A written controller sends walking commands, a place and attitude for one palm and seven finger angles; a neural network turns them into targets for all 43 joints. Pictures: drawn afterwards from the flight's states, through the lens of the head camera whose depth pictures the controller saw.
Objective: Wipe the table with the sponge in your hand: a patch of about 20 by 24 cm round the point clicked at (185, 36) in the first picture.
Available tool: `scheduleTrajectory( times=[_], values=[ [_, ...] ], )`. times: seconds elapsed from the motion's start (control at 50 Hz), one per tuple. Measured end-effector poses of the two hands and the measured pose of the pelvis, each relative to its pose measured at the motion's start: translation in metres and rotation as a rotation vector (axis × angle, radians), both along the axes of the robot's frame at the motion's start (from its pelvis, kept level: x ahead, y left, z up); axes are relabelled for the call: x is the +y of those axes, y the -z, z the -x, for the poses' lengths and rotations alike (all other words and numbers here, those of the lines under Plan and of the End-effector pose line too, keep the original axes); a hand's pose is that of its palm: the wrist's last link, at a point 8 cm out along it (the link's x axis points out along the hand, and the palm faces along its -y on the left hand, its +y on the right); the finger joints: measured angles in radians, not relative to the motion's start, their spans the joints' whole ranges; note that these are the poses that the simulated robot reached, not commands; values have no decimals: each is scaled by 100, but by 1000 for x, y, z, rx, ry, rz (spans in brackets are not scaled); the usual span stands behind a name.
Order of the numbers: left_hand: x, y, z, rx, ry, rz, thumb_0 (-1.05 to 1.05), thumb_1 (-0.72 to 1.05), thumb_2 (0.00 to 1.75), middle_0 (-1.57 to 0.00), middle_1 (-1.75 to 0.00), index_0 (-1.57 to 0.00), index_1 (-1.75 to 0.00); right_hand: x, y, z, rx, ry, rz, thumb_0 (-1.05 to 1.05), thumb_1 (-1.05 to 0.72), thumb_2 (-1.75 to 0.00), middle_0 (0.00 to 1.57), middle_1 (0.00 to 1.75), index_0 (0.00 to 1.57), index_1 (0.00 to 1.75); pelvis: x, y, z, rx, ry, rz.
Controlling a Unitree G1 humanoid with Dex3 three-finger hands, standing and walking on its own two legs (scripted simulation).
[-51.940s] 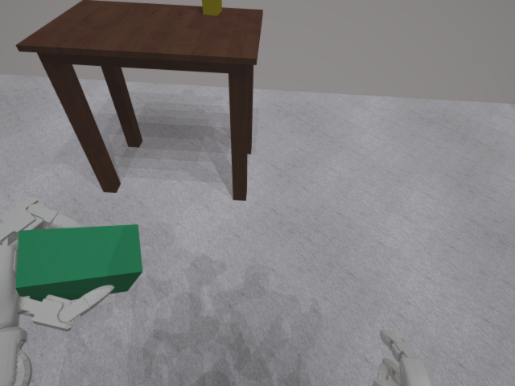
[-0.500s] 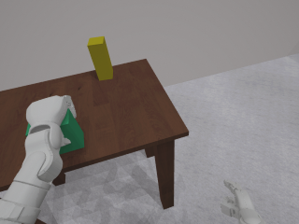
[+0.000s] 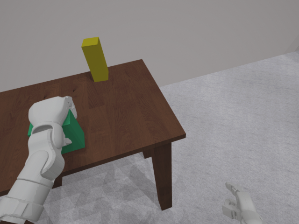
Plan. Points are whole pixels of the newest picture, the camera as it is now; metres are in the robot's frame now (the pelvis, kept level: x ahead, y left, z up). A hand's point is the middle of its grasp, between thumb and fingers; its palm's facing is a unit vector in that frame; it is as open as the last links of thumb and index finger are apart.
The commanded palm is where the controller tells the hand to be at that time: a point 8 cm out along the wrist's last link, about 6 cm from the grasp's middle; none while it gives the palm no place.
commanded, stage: move the sponge above the wiping area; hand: left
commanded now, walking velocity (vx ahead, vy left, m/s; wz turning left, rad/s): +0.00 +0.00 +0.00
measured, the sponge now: (62, 137) +0.30 +0.30 +0.09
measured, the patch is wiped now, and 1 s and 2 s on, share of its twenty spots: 0.95 0.95 0.95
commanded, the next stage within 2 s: lower the sponge onto the table in 0.58 s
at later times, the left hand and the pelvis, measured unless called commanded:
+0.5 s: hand (53, 127) +0.29 +0.29 +0.14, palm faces +0.06 -0.03 -1.00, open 9.6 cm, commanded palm +0.26 +0.29 +0.21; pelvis +0.00 -0.01 +0.00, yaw +0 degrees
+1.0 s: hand (57, 123) +0.30 +0.29 +0.14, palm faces +0.06 -0.02 -1.00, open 9.6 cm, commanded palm +0.27 +0.29 +0.21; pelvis -0.01 +0.00 +0.00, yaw +0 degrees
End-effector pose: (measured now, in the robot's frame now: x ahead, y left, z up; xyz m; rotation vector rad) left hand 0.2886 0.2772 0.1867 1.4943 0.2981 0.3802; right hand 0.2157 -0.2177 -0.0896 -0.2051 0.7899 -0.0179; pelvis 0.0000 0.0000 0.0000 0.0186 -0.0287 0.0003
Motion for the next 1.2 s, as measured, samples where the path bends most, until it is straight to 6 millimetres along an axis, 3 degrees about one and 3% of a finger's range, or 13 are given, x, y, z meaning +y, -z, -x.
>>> scheduleTrajectory(
  times=[0.5,0.88,1.2],
  values=[
    [4,-10,20,7,-31,-6,0,-49,108,-79,-140,-79,-138,1,-7,-10,-41,-24,-3,1,-91,-89,20,30,20,30,-7,0,4,-19,-6,-2],
    [-2,-11,10,3,5,-17,0,-49,107,-79,-140,-80,-138,-4,2,11,1,-2,1,1,-91,-89,20,30,20,30,-6,0,9,-19,-5,-1],
    [6,-2,14,20,-9,3,0,-49,107,-79,-140,-79,-139,-4,-3,2,-17,-1,5,1,-91,-89,20,30,20,30,-3,0,4,-14,-1,1]
  ],
)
